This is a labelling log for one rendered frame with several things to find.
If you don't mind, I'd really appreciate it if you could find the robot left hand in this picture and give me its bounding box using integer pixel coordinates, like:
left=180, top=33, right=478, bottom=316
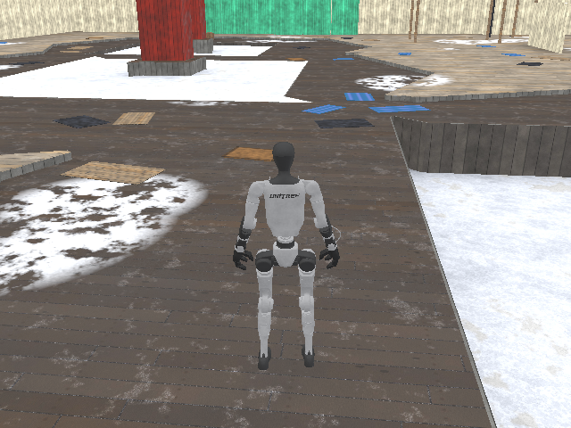
left=233, top=250, right=253, bottom=270

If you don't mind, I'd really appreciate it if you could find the left robot upper arm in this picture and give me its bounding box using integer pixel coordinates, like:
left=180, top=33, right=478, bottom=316
left=243, top=180, right=266, bottom=230

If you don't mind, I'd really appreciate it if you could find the humanoid robot torso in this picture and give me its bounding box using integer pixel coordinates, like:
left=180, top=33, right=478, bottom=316
left=264, top=176, right=306, bottom=268

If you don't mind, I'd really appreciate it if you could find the left robot forearm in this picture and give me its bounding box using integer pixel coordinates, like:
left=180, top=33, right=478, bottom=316
left=235, top=216, right=252, bottom=252

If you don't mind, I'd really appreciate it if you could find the right robot upper arm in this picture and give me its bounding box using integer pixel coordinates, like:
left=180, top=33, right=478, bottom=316
left=302, top=179, right=328, bottom=228

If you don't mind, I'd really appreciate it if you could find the robot right hand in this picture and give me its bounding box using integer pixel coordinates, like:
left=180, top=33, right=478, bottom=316
left=319, top=247, right=340, bottom=269

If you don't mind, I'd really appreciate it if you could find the right robot forearm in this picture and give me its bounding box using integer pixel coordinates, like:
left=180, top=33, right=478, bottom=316
left=319, top=214, right=337, bottom=251

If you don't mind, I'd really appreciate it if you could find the robot left shin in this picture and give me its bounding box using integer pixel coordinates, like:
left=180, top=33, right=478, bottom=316
left=258, top=297, right=271, bottom=358

